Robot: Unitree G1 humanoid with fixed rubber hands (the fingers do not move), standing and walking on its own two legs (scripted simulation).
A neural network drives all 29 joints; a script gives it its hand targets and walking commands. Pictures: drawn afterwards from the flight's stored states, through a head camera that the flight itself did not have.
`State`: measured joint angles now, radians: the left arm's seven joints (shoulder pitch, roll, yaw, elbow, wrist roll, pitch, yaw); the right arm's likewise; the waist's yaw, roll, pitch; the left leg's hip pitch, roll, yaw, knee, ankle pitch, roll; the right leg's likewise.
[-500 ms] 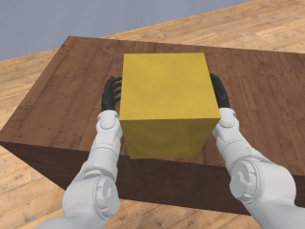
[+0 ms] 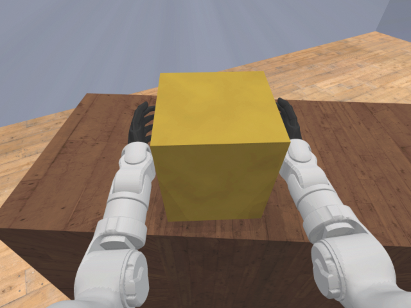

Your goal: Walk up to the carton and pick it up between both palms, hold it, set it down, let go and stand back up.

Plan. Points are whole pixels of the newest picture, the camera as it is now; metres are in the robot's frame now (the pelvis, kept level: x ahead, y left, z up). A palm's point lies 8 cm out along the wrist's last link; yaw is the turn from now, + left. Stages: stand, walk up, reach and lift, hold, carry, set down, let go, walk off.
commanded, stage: reach and lift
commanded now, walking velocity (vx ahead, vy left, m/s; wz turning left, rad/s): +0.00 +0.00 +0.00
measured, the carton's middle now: (213, 149) +0.41 +0.01 +0.12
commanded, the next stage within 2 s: hold in 1.76 s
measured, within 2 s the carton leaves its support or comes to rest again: neither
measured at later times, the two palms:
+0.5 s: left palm (133, 131) +0.38 +0.16 +0.19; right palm (296, 135) +0.37 -0.14 +0.19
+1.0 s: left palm (137, 114) +0.38 +0.15 +0.22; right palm (311, 119) +0.37 -0.15 +0.23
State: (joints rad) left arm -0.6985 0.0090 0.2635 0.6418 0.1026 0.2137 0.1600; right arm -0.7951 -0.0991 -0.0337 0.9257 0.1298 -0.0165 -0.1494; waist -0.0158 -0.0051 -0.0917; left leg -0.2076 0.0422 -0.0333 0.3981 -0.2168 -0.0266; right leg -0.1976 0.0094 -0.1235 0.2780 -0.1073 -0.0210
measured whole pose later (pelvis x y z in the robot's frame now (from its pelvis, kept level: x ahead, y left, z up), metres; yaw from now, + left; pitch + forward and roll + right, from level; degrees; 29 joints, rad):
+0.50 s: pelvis -0.02 +0.02 +0.00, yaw +0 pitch -5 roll -1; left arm -0.77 0.01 0.29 0.53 0.21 0.50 0.12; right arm -0.87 -0.07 -0.14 0.93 0.14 0.16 -0.12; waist -0.07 -0.04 -0.02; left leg -0.10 0.02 -0.02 0.40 -0.21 -0.01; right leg -0.08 -0.01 -0.11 0.27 -0.09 0.00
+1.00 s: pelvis -0.01 +0.02 +0.00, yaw -1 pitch -4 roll -1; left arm -0.81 0.04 0.31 0.43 0.18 0.66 0.09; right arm -0.93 -0.12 -0.04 0.77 0.28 0.38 -0.21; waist -0.11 -0.01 -0.06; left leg -0.11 0.02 -0.01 0.39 -0.21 0.00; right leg -0.11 -0.01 -0.10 0.27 -0.09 0.01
